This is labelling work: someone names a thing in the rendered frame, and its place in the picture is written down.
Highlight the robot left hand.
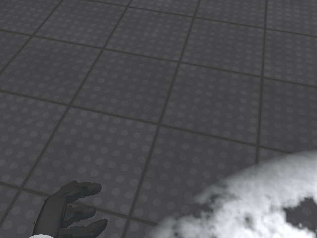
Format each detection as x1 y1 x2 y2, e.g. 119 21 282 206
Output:
32 180 108 238

